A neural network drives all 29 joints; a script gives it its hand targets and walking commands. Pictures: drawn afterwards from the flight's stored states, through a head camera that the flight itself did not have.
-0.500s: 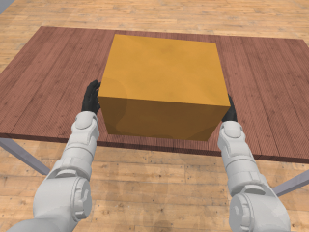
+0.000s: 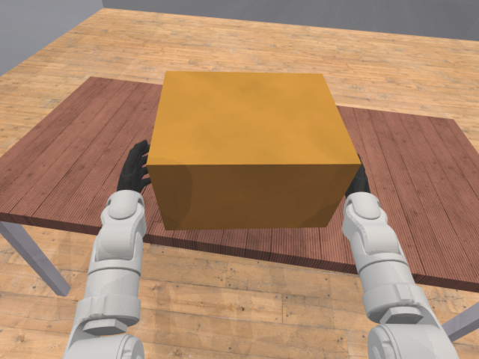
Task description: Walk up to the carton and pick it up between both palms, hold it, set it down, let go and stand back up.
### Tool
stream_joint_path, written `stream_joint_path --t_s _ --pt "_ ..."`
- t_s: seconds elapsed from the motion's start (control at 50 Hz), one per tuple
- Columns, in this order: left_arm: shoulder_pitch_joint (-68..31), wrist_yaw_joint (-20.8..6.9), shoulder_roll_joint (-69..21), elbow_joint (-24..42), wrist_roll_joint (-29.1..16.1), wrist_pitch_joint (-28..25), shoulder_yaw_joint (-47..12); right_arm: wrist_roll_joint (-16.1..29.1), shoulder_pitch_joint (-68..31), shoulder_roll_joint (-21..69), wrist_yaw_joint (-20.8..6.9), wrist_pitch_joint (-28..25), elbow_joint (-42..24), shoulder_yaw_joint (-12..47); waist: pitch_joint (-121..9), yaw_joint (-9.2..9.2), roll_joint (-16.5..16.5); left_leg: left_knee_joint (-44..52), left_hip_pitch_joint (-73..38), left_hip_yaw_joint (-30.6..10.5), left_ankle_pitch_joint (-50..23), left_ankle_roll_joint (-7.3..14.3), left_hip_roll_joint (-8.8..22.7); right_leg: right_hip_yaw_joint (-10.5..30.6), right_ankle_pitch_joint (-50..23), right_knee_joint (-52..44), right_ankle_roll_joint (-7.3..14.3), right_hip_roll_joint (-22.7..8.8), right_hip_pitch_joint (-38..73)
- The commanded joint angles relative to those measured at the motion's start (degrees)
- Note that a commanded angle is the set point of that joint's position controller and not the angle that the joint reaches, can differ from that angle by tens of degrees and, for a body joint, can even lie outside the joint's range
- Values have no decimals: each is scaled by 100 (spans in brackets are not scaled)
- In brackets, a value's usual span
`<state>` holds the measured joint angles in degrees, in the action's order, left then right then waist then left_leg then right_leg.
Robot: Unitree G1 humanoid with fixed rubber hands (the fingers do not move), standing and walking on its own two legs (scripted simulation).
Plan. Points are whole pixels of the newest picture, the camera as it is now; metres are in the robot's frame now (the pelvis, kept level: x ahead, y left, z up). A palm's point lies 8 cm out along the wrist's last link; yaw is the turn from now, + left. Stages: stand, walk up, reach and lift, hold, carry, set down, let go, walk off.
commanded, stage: reach and lift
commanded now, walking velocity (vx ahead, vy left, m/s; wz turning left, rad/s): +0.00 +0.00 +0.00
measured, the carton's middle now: (246, 149) +0.44 -0.03 +0.14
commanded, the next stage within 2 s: hold in 1.62 s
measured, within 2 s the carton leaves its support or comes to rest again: neither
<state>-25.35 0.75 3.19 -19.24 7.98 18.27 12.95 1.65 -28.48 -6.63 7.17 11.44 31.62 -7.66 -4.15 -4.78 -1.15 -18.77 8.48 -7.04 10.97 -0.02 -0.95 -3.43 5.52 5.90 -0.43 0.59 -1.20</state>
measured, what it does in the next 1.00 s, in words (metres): stands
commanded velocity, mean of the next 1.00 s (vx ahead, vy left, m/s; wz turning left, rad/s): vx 0.00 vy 0.00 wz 0.00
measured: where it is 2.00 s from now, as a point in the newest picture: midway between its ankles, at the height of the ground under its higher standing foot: outside the picture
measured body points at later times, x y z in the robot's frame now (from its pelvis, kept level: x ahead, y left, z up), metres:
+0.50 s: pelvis -0.03 -0.02 +0.00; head -0.03 +0.00 +0.45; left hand +0.36 +0.16 +0.11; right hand +0.32 -0.22 +0.09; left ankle -0.01 +0.11 -0.75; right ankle -0.03 -0.13 -0.75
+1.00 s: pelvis -0.03 -0.01 +0.00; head -0.03 +0.01 +0.45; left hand +0.34 +0.15 +0.13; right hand +0.31 -0.23 +0.12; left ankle -0.01 +0.11 -0.75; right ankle -0.03 -0.12 -0.75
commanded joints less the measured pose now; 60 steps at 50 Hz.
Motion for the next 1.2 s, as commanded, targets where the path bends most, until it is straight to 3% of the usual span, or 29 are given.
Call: stream_joint_path --t_s 0.0,0.12,0.22,0.3,0.44,0.6,0.66,0.72,0.8,0.98,1.06,1.18 --pt "-3496 -1235 -2293 1000 -107 -100 -1959 112 -3235 1896 -1024 -478 -1301 1288 -1689 -269 606 252 -758 352 -1934 -655 -93 -273 -1489 381 98 230 465" --pt "-4018 -1259 -1965 811 13 -291 -1492 -295 -3502 2221 -1145 -936 -1278 1285 -2022 -27 138 577 -143 610 -932 -229 -144 -278 -1458 621 -164 124 1070" --pt "-4089 -1157 -1974 757 -82 -413 -1538 -457 -3956 2578 -1093 -1385 -1836 1601 -2873 229 -188 706 385 682 -817 130 -133 -80 -1904 860 -261 5 2012" --pt "-3900 -1129 -1994 853 -158 -388 -1705 -450 -3974 2741 -976 -1526 -2164 1856 -3280 291 -239 731 548 666 -902 273 -100 54 -2259 987 -286 -81 2458" --pt "-3325 -1160 -1944 1305 -244 -62 -2089 -106 -3340 2562 -708 -1286 -2350 2145 -2767 79 -28 536 42 619 -1262 142 -73 43 -2379 877 -227 -61 2135" --pt "-2665 -1159 -2056 2485 -307 421 -2682 489 -2554 2098 -564 -682 -2808 2315 -2009 -238 438 235 -1006 531 -2146 -338 -69 -158 -2116 521 -20 167 1215" --pt "-2431 -1132 -2074 2951 -351 554 -2847 656 -2358 1931 -593 -482 -3086 2380 -1844 -250 529 215 -1199 499 -2363 -451 -49 -191 -2021 439 47 223 1025" --pt "-2521 -1102 -2055 3141 -363 671 -2873 695 -2461 1803 -701 -351 -3140 2308 -1607 -213 552 315 -1213 519 -1958 -493 -9 -253 -1508 362 78 227 723" --pt "-2689 -1017 -2120 3338 -401 719 -2979 704 -2763 1789 -843 -386 -3252 2266 -1696 -110 515 369 -1394 586 -1624 -492 33 -321 -1133 334 71 256 460" --pt "-2641 -1020 -2005 2983 -223 822 -2511 538 -3034 1896 -872 -535 -3034 2260 -2014 182 79 401 -1337 723 -1646 -242 -17 -199 -1545 430 -44 187 1063" --pt "-2617 -1084 -1910 2867 -176 893 -2339 522 -3030 1966 -780 -570 -3004 2270 -1988 175 -18 426 -1096 753 -1688 -141 -56 -116 -1879 509 -94 126 1463" --pt "-2652 -1166 -1806 2942 -229 942 -2372 579 -2948 1974 -614 -555 -3174 2344 -1998 26 52 372 -987 722 -1912 -119 -90 -78 -2334 582 -112 96 1729"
